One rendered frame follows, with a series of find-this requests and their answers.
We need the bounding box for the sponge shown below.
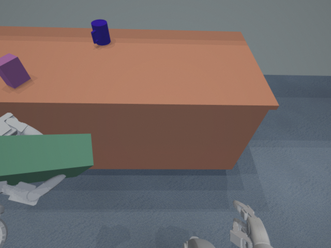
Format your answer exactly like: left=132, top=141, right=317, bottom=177
left=0, top=134, right=94, bottom=185

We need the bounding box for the robot left hand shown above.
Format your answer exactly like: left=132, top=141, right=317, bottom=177
left=0, top=113, right=66, bottom=206

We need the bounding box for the table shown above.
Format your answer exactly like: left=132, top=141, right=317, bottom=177
left=0, top=26, right=279, bottom=169

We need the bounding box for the robot right hand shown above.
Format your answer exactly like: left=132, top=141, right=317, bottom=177
left=230, top=200, right=270, bottom=248

